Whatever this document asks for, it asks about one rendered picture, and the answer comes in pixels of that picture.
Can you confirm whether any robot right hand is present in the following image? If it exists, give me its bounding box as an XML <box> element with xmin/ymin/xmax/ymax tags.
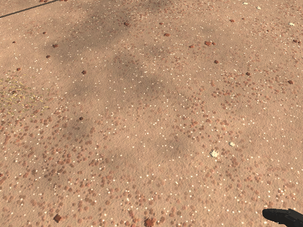
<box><xmin>262</xmin><ymin>208</ymin><xmax>303</xmax><ymax>227</ymax></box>

